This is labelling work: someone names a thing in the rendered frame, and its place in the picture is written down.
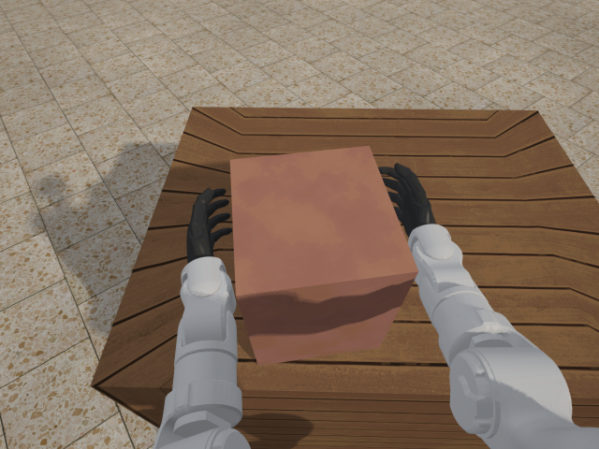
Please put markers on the pedestal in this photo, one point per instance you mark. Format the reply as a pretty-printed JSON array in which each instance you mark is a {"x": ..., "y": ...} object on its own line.
[{"x": 498, "y": 181}]

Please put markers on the robot left hand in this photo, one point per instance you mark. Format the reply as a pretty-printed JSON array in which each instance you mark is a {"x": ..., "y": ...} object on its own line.
[{"x": 200, "y": 240}]

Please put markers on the robot right hand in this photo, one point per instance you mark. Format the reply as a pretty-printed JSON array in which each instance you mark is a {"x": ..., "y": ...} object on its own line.
[{"x": 414, "y": 207}]

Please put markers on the robot left upper arm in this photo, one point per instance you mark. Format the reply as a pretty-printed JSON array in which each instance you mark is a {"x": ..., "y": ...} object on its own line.
[{"x": 217, "y": 438}]

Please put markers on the left robot forearm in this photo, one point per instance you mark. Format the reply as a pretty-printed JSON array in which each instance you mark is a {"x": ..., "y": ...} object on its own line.
[{"x": 204, "y": 394}]

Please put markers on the carton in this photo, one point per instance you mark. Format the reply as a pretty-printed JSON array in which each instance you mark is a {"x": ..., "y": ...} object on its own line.
[{"x": 322, "y": 266}]

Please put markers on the robot right upper arm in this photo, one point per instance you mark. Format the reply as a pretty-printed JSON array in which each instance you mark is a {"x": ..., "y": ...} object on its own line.
[{"x": 515, "y": 398}]

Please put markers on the right robot forearm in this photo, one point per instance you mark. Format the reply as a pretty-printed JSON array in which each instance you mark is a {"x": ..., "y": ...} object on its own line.
[{"x": 458, "y": 310}]

